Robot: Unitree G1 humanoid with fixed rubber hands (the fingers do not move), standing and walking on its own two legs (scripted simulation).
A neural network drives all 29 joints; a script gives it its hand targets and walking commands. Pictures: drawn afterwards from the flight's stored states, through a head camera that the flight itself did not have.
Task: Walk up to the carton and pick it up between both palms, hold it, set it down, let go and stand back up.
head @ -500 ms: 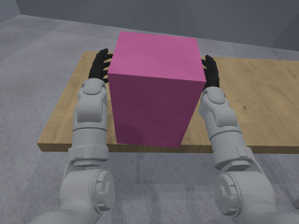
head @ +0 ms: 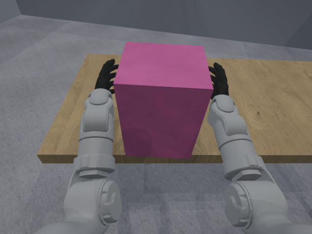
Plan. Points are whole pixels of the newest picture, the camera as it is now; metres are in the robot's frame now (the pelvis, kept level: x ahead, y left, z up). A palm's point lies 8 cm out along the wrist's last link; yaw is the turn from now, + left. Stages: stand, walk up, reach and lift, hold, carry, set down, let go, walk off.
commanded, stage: set down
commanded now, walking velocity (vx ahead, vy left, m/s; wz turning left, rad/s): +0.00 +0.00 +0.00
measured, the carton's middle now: (160, 105) +0.42 +0.00 +0.14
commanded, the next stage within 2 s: none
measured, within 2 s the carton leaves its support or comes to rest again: rests again in 1.54 s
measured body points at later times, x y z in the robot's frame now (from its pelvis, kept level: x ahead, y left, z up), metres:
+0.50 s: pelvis +0.00 +0.00 +0.00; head -0.02 +0.03 +0.45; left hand +0.43 +0.13 +0.17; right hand +0.40 -0.16 +0.17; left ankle +0.02 +0.11 -0.75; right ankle -0.02 -0.11 -0.75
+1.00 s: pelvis +0.00 +0.00 +0.00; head -0.01 +0.02 +0.45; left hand +0.43 +0.12 +0.16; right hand +0.40 -0.17 +0.16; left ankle +0.02 +0.11 -0.75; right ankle -0.02 -0.11 -0.75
